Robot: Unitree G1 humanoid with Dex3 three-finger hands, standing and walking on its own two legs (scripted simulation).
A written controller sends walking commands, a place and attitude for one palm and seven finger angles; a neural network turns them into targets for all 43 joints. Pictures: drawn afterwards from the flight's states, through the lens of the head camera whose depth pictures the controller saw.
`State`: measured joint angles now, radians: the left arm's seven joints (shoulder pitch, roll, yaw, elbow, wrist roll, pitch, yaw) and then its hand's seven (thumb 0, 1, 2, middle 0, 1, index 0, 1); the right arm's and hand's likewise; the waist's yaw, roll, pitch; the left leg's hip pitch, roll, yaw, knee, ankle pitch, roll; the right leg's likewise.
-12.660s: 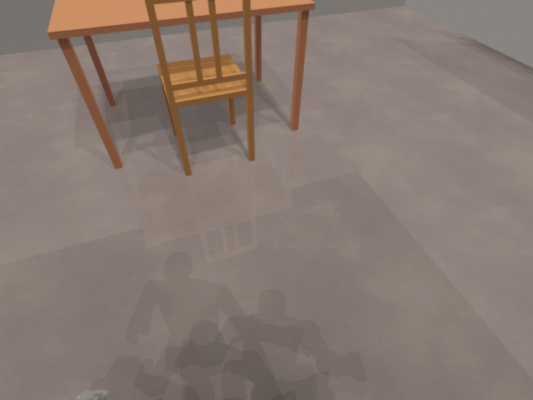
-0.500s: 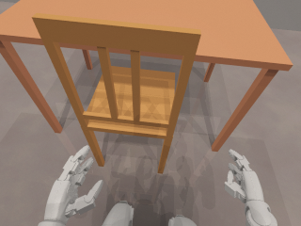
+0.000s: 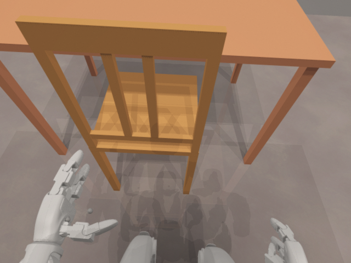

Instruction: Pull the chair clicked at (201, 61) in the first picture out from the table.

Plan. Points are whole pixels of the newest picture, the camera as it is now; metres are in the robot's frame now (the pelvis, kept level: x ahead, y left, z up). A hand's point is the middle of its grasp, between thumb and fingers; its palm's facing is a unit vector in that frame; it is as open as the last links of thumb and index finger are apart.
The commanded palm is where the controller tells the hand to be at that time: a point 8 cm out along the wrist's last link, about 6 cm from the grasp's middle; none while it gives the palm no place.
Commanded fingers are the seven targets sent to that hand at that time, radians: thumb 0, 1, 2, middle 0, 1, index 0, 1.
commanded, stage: raise the hand toward the chair's back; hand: left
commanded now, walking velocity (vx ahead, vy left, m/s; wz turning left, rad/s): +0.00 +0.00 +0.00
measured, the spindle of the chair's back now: (120, 101) +0.52 +0.18 +0.03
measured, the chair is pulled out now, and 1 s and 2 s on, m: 0.00 0.00 0.00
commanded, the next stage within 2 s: aim the fingers beside a spindle in 1.12 s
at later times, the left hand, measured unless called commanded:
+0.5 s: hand (76, 196) +0.24 +0.21 +0.06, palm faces +0.01 -1.00 -0.06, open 16.8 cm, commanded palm +0.22 +0.27 +0.06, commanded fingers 0.00 -0.50 0.30 -0.06 -0.08 -0.06 -0.08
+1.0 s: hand (77, 187) +0.26 +0.21 +0.06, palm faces +0.00 -1.00 -0.06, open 16.9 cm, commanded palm +0.23 +0.27 +0.06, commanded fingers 0.00 -0.50 0.30 -0.06 -0.08 -0.06 -0.08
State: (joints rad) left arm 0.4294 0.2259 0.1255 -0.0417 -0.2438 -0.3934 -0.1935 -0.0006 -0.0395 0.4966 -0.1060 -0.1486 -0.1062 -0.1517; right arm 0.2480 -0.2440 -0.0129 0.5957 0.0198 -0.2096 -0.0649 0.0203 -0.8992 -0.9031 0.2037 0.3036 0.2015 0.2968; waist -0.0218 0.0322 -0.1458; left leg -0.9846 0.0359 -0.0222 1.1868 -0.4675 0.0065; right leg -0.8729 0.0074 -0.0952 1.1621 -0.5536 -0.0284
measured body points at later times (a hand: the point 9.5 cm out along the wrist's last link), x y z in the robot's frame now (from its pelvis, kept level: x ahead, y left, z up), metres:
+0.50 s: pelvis +0.01 +0.01 +0.01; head +0.07 +0.02 +0.46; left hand +0.23 +0.26 +0.06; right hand +0.21 -0.21 -0.06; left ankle +0.06 +0.11 -0.64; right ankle +0.01 -0.11 -0.64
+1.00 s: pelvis +0.01 +0.01 +0.02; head +0.07 +0.02 +0.46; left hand +0.25 +0.26 +0.07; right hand +0.19 -0.24 -0.06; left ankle +0.06 +0.11 -0.64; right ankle +0.01 -0.11 -0.64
